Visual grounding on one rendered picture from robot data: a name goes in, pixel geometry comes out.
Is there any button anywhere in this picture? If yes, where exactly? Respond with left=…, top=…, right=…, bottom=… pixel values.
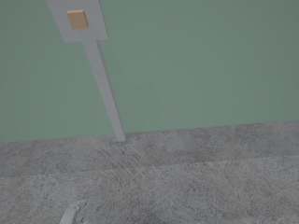
left=66, top=9, right=89, bottom=30

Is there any panel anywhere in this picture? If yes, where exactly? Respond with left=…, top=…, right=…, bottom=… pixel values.
left=46, top=0, right=126, bottom=142

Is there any left robot hand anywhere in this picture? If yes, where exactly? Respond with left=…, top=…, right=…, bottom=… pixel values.
left=58, top=200, right=91, bottom=224

